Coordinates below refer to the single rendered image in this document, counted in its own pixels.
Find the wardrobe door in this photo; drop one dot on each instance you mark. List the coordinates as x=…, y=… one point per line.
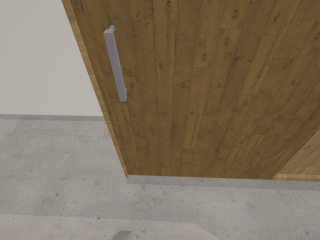
x=307, y=160
x=215, y=88

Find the handle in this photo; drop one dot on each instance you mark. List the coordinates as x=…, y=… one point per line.
x=115, y=62

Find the left robot thigh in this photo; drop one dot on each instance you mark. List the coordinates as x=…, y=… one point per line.
x=125, y=235

